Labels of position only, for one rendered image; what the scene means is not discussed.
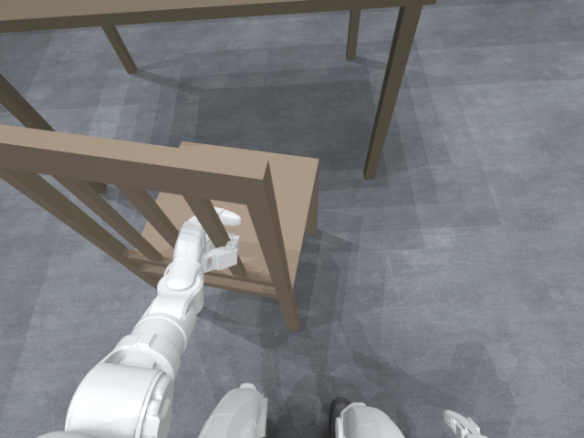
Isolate chair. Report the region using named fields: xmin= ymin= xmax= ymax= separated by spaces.
xmin=0 ymin=124 xmax=318 ymax=332

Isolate robot left upper arm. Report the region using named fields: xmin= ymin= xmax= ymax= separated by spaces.
xmin=37 ymin=362 xmax=174 ymax=438

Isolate right robot shin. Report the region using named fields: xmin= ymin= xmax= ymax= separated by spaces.
xmin=341 ymin=402 xmax=366 ymax=413

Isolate left robot forearm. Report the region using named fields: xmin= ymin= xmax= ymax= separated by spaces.
xmin=65 ymin=259 xmax=204 ymax=431

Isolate left robot hand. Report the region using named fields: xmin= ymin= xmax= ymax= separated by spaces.
xmin=173 ymin=207 xmax=241 ymax=273

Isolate table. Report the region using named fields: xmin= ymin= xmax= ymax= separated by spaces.
xmin=0 ymin=0 xmax=437 ymax=193

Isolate right robot hand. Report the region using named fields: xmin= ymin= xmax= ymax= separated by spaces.
xmin=443 ymin=410 xmax=487 ymax=438

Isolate robot left thigh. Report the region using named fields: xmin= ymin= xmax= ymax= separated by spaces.
xmin=198 ymin=388 xmax=267 ymax=438

